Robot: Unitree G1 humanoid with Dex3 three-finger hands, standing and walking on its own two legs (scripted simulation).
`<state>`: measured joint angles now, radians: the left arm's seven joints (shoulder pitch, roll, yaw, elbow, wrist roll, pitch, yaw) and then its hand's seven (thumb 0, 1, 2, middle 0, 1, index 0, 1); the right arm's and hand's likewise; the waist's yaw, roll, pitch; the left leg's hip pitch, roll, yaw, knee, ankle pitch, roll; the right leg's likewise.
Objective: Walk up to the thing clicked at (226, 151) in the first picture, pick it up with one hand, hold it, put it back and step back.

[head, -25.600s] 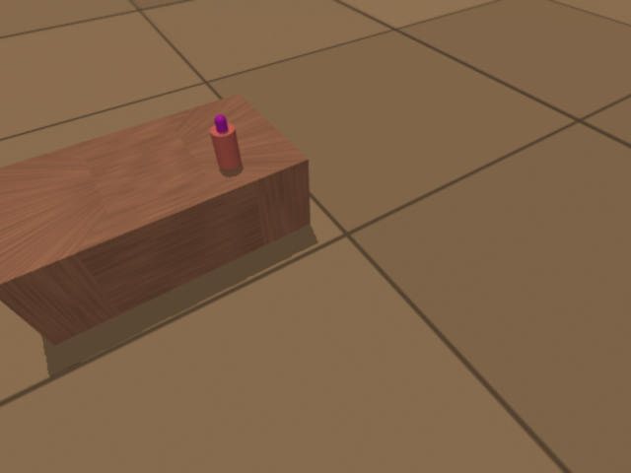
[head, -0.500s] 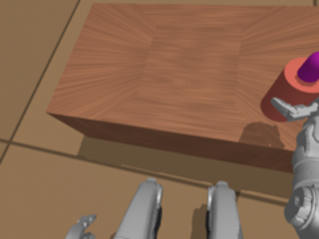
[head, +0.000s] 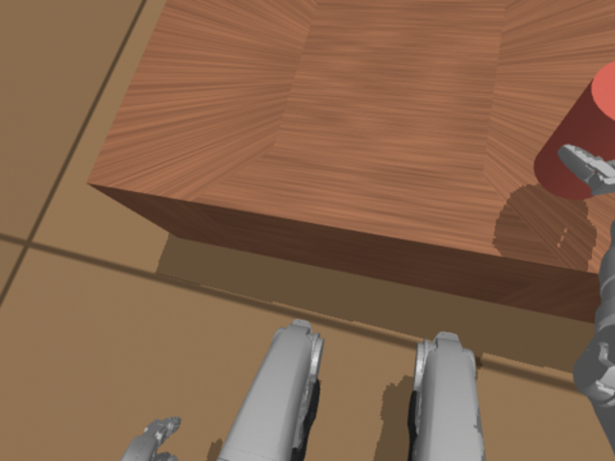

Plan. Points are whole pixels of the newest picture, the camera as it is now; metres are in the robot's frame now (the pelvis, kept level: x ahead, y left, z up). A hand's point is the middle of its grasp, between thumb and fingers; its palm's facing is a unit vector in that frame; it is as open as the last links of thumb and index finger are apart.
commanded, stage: lower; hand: right
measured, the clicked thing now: out of the picture +0.52 -0.27 +0.01
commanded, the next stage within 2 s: loosen in 0.62 s
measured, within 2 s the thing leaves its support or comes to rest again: rests again in 1.88 s
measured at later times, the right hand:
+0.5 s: hand (584, 157) +0.52 -0.28 -0.07, palm faces +0.35 +0.94 -0.02, open 11.9 cm
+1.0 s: hand (588, 157) +0.53 -0.29 -0.08, palm faces +0.36 +0.93 -0.02, open 12.0 cm
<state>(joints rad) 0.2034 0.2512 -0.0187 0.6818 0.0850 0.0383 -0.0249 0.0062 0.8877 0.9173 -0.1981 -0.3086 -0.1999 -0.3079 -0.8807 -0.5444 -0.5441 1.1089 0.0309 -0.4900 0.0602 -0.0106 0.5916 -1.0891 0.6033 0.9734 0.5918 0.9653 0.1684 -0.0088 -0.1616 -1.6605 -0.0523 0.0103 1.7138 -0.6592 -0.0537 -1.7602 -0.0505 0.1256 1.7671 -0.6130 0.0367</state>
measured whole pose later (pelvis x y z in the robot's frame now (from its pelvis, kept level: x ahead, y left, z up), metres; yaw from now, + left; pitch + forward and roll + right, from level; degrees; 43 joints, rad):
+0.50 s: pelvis -0.01 +0.00 -0.07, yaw +1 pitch +36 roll +7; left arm 0.19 0.26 -0.03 0.68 0.09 0.06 -0.04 0.00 0.89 0.92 -0.20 -0.31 -0.20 -0.31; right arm -0.93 -0.59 -0.57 1.08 0.01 -0.45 0.06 -0.01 0.59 -1.09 0.60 0.98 0.59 0.97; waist 0.18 0.00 -0.13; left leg -1.87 -0.06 0.01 1.94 -0.71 -0.06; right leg -1.98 -0.04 0.14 1.99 -0.65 0.04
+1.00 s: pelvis -0.02 +0.01 -0.10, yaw +1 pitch +36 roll +6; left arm 0.19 0.27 -0.03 0.68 0.07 0.08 -0.03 0.00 0.93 0.89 -0.20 -0.31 -0.21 -0.30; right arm -0.98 -0.65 -0.59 1.09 0.02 -0.41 0.10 -0.01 0.58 -0.89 0.70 0.82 0.69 0.82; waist 0.17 0.00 -0.13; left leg -1.96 -0.07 0.01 2.04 -0.71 -0.06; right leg -2.06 -0.04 0.15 2.07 -0.65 0.06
